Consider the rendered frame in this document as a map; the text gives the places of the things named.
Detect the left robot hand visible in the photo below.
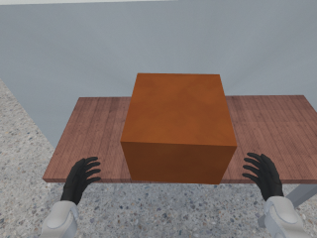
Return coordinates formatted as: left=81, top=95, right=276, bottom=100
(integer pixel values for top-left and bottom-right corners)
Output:
left=60, top=157, right=101, bottom=205

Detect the left robot forearm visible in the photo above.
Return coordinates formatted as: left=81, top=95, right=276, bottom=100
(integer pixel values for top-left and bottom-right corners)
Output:
left=39, top=200, right=79, bottom=238

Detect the table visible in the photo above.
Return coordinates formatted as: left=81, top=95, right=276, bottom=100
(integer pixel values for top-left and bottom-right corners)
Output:
left=42, top=94, right=317, bottom=228

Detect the right robot hand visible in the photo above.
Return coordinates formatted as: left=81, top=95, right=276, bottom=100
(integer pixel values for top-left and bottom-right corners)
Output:
left=242, top=153, right=284, bottom=201

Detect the right robot forearm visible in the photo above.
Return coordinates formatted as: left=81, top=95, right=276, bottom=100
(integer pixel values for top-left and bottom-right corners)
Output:
left=264, top=195, right=310, bottom=238

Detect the carton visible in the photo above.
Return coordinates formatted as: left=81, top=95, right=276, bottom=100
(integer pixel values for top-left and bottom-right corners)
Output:
left=120, top=72, right=238, bottom=185

